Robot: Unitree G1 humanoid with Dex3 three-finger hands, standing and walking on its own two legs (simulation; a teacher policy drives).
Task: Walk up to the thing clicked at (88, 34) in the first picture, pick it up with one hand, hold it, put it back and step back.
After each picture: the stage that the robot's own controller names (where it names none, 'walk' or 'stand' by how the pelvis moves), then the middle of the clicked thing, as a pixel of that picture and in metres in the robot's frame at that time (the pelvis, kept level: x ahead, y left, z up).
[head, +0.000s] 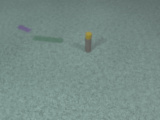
stand; (88, 42) +1.36 -0.05 -0.65
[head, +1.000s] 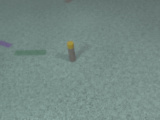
walk; (71, 52) +1.23 +0.20 -0.64
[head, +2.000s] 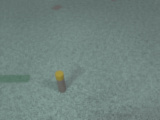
walk; (60, 82) +0.79 +0.25 -0.64
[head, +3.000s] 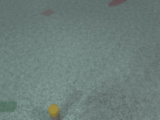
stand; (55, 115) +0.47 +0.18 -0.63
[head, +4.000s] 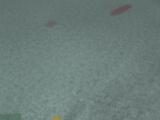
stand; out of the picture +0.43 +0.19 -0.66
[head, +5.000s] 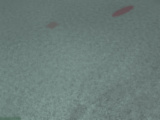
stand; out of the picture +0.40 +0.18 -0.66
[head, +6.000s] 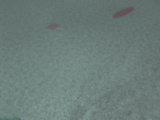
stand; out of the picture +0.39 +0.19 -0.66
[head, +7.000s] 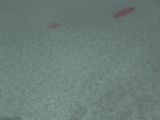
stand; out of the picture +0.39 +0.18 -0.66
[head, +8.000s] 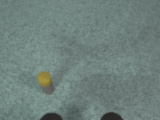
go down; (46, 84) +0.46 +0.18 -0.46
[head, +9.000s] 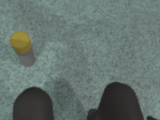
go down; (24, 51) +0.49 +0.22 -0.27
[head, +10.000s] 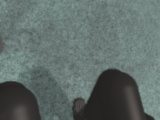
close in; out of the picture +0.48 +0.25 -0.20
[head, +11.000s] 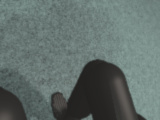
close; out of the picture +0.47 +0.28 -0.17
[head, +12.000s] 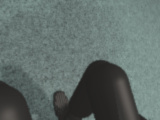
lift; out of the picture +0.43 +0.26 -0.16
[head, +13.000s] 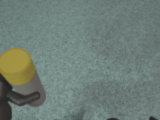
lift; (27, 83) +0.33 +0.17 +0.03
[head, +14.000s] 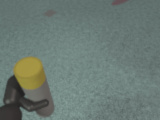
hold; (38, 92) +0.31 +0.15 +0.04
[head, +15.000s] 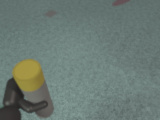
hold; (37, 93) +0.31 +0.16 +0.03
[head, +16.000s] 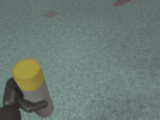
crouch; (37, 93) +0.31 +0.16 +0.04
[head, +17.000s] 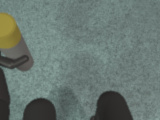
crouch; (15, 48) +0.45 +0.19 -0.04
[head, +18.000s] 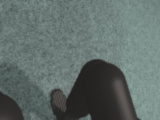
lower; out of the picture +0.45 +0.29 -0.18
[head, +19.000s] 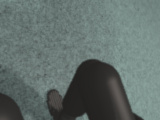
lower; out of the picture +0.47 +0.30 -0.17
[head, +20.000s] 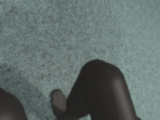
lower; out of the picture +0.45 +0.29 -0.17
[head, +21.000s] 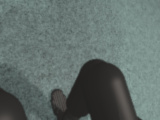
lower; out of the picture +0.45 +0.29 -0.17
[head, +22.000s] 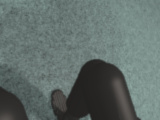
loosen; out of the picture +0.45 +0.29 -0.17
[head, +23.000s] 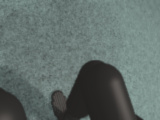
withdraw; out of the picture +0.45 +0.28 -0.17
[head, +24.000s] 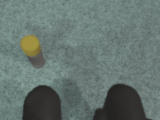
walk; (34, 54) +0.48 +0.21 -0.28
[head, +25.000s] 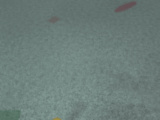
stand; out of the picture +0.40 +0.17 -0.59
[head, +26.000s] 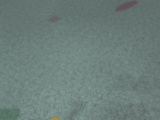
stand; out of the picture +0.41 +0.18 -0.60
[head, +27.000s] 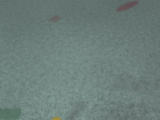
stand; out of the picture +0.41 +0.18 -0.60
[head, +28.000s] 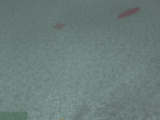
stand; out of the picture +0.42 +0.18 -0.66
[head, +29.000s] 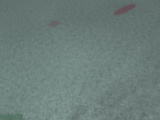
stand; out of the picture +0.39 +0.19 -0.66
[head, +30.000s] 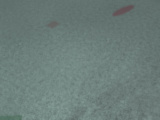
walk; out of the picture +0.38 +0.18 -0.66
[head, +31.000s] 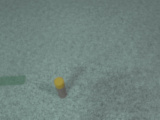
walk; (61, 88) +0.58 +0.19 -0.62
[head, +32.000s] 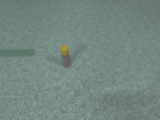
walk; (65, 57) +0.91 +0.17 -0.62
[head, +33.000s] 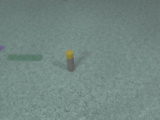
stand; (70, 61) +1.03 +0.16 -0.64
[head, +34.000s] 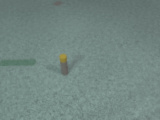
stand; (64, 65) +1.03 +0.18 -0.66
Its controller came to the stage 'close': yes
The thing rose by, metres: 0.67
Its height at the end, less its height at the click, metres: +0.00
